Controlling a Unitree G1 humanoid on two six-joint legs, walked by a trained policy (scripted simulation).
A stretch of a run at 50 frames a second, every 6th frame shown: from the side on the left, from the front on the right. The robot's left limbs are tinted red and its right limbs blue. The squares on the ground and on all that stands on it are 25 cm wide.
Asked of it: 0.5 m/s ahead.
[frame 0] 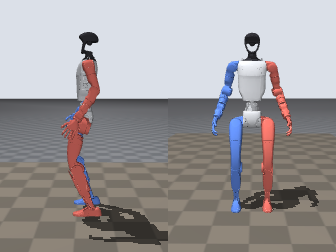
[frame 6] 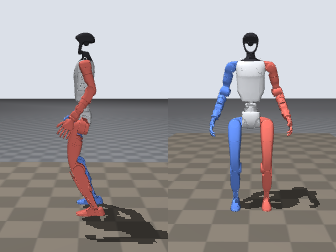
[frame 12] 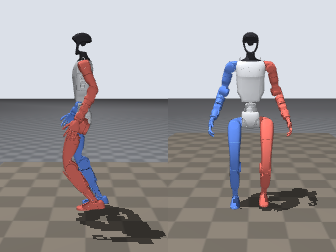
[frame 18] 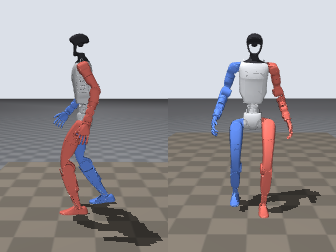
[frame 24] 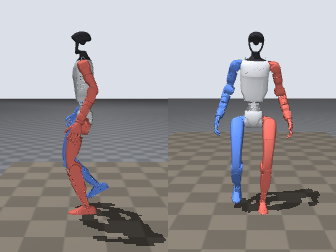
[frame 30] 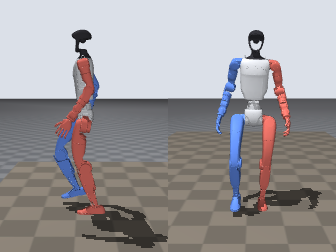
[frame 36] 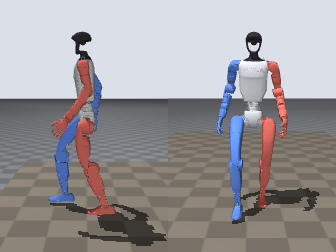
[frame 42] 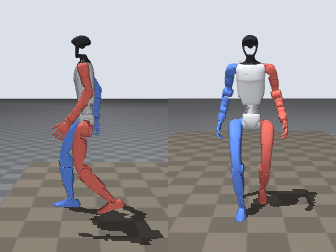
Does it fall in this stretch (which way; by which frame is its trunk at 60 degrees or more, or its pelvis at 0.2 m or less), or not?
no
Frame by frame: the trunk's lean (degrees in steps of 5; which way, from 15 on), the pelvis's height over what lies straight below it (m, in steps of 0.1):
0: 5, 0.8
6: 0, 0.8
12: 0, 0.8
18: 5, 0.8
24: 5, 0.8
30: 5, 0.8
36: 5, 0.8
42: 5, 0.7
